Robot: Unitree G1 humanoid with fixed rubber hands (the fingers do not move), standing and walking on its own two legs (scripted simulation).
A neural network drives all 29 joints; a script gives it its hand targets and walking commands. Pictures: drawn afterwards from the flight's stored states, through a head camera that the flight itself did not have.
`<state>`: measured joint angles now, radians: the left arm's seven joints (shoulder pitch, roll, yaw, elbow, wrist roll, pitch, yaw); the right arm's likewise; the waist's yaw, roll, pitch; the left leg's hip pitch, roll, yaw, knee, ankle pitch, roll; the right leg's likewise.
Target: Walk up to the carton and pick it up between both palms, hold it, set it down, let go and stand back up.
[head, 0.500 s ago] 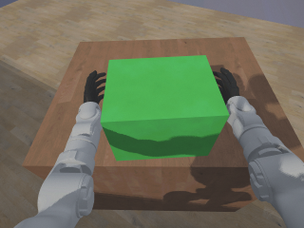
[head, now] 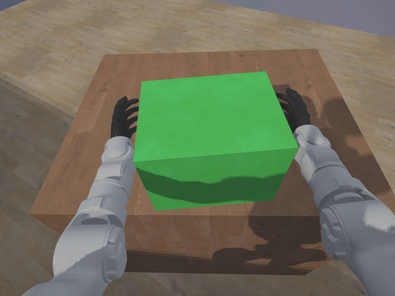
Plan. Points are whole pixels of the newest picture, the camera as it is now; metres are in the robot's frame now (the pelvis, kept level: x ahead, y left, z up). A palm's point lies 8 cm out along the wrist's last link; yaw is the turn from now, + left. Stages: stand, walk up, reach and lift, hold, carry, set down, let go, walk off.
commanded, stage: reach and lift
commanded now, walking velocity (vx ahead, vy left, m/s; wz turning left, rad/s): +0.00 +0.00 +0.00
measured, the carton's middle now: (209, 142) +0.43 +0.02 +0.04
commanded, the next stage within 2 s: none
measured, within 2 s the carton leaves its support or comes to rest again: leaves its support in 0.20 s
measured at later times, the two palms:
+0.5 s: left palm (116, 131) +0.39 +0.20 +0.13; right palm (305, 135) +0.41 -0.17 +0.10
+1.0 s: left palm (110, 120) +0.39 +0.20 +0.17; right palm (311, 128) +0.40 -0.17 +0.13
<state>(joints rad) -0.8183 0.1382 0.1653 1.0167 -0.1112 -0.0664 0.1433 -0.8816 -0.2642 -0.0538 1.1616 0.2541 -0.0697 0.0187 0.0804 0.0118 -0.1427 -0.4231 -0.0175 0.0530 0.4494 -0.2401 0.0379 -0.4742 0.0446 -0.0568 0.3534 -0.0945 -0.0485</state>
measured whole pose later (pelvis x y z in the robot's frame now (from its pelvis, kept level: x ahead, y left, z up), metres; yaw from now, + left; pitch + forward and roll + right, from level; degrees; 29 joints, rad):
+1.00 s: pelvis -0.01 +0.00 +0.00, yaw +0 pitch +5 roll -1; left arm -0.82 0.14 0.16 0.78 -0.01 0.27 0.12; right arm -0.75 -0.23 -0.12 0.93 0.13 0.14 -0.01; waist 0.05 -0.02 -0.14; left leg -0.29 -0.02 0.05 0.41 -0.22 0.05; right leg -0.33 0.04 -0.06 0.30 -0.06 -0.04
